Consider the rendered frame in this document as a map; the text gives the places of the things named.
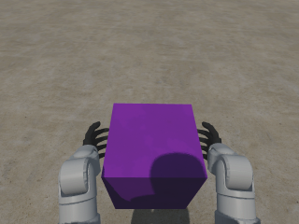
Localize right robot hand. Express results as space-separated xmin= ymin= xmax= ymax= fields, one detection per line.
xmin=197 ymin=121 xmax=221 ymax=160

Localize left robot hand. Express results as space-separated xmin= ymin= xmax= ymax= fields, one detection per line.
xmin=83 ymin=121 xmax=109 ymax=159

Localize carton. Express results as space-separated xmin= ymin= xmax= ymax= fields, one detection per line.
xmin=101 ymin=103 xmax=207 ymax=209

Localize left robot forearm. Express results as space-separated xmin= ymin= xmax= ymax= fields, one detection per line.
xmin=58 ymin=145 xmax=101 ymax=224

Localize right robot forearm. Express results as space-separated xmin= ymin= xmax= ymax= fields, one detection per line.
xmin=207 ymin=143 xmax=261 ymax=224

